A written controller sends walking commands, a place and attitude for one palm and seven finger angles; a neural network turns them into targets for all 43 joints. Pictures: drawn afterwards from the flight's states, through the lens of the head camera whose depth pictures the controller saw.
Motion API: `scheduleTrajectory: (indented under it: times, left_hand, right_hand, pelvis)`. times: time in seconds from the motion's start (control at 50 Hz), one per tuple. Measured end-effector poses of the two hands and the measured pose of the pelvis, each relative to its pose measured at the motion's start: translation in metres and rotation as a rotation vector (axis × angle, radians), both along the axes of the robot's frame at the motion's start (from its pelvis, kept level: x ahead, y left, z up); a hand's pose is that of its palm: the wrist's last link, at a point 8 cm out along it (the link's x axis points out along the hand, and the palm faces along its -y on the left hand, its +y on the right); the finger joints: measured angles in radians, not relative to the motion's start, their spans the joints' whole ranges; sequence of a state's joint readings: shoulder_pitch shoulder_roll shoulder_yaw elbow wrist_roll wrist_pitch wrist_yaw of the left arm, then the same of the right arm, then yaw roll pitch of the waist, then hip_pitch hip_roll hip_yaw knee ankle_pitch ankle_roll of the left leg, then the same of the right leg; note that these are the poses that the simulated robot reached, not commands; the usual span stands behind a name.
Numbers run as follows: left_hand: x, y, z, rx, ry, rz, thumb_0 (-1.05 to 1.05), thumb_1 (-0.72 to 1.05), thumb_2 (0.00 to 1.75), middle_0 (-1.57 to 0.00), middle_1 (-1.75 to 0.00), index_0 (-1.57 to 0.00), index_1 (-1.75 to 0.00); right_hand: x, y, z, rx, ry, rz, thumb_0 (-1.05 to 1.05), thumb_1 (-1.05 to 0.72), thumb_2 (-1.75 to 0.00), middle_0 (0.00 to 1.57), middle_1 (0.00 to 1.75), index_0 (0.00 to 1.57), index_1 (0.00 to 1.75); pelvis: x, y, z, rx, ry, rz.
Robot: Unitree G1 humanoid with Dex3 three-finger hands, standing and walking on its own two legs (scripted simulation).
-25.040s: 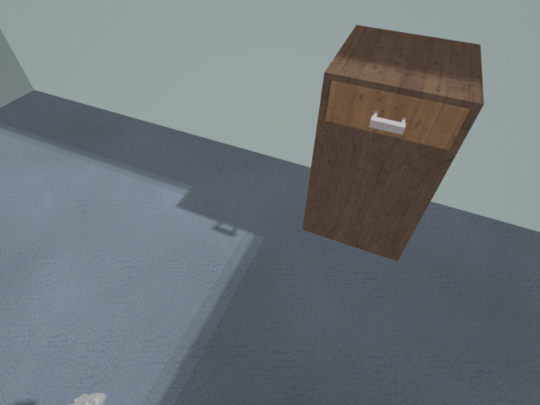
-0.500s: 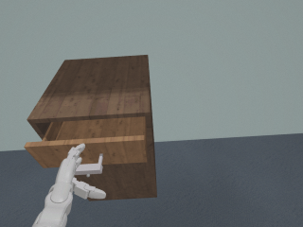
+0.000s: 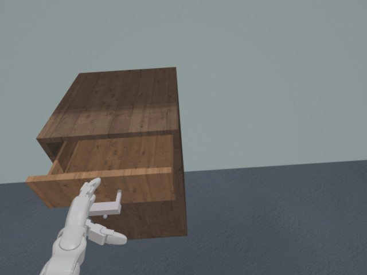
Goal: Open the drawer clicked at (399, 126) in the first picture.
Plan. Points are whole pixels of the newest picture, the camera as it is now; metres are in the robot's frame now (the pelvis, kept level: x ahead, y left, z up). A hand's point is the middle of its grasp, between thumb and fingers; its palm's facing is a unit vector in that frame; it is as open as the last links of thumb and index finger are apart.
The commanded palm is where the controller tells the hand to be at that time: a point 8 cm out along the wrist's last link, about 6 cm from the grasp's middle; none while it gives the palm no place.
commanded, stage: relax the arm and regain balance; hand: left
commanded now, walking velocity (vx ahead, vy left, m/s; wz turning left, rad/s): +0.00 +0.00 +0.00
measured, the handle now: (103, 201) +0.35 +0.24 -0.07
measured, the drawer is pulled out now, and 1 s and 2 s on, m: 0.15 0.15 0.16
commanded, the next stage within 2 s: stand and wait in 0.12 s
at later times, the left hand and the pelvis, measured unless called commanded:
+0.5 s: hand (104, 217) +0.27 +0.19 -0.01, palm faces +0.07 -0.94 -0.33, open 16.3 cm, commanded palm none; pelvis -0.01 +0.01 +0.00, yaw +0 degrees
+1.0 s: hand (106, 217) +0.27 +0.19 -0.01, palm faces +0.08 -0.93 -0.36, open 16.3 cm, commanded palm none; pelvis +0.00 +0.00 +0.00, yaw +0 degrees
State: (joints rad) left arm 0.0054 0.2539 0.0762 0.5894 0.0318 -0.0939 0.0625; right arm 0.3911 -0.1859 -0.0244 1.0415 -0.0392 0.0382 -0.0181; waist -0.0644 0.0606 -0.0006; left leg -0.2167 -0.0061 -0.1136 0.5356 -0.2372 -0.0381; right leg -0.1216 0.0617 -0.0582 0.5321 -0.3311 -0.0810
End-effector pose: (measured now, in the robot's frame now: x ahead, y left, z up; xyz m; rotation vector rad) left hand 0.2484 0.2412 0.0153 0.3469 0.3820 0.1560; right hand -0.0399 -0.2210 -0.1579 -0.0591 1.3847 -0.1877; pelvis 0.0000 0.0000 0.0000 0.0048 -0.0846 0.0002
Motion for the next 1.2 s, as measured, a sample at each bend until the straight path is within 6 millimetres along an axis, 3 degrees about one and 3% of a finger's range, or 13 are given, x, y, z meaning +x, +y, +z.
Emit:
scheduleTrajectory:
  times: [0.14, 0.28, 0.48, 0.64, 1.2]
  left_hand:
    - [-0.001, 0.0, -0.001, -0.01, -0.007, -0.006, -0.01, -0.49, 0.3, -0.05, -0.32, -0.16, -0.3]
    - [-0.002, 0.0, -0.001, -0.022, -0.012, -0.008, -0.01, -0.49, 0.3, -0.05, -0.31, -0.16, -0.3]
    - [-0.003, 0.001, -0.001, -0.028, -0.007, -0.015, -0.01, -0.49, 0.3, -0.04, -0.3, -0.16, -0.3]
    - [-0.004, 0.0, 0.0, -0.023, -0.003, -0.014, -0.01, -0.49, 0.3, -0.04, -0.29, -0.16, -0.3]
    - [-0.004, -0.004, 0.0, -0.004, 0.007, 0.003, -0.01, -0.49, 0.3, -0.03, -0.3, -0.16, -0.3]
  right_hand:
    - [-0.019, 0.024, -0.002, 0.045, 0.039, -0.018, 0.01, -0.91, -0.9, 0.2, 0.3, 0.2, 0.3]
    - [-0.009, 0.034, -0.001, 0.057, 0.007, -0.02, 0.0, -0.91, -0.9, 0.2, 0.3, 0.2, 0.3]
    - [0.024, 0.024, 0.004, 0.029, -0.08, 0.003, 0.0, -0.91, -0.9, 0.2, 0.3, 0.2, 0.3]
    - [0.036, 0.013, 0.007, 0.01, -0.095, 0.016, 0.0, -0.91, -0.9, 0.2, 0.3, 0.2, 0.3]
    - [0.009, 0.006, 0.001, 0.023, -0.017, -0.005, 0.0, -0.91, -0.9, 0.2, 0.3, 0.2, 0.3]
  pelvis:
    - [-0.004, 0.005, 0.0, 0.002, 0.007, -0.001]
    - [-0.006, 0.009, 0.001, 0.005, 0.012, -0.002]
    - [-0.006, 0.011, 0.003, 0.006, 0.018, -0.003]
    - [-0.004, 0.009, 0.005, 0.008, 0.021, -0.001]
    - [-0.001, -0.002, 0.003, 0.003, 0.006, 0.006]
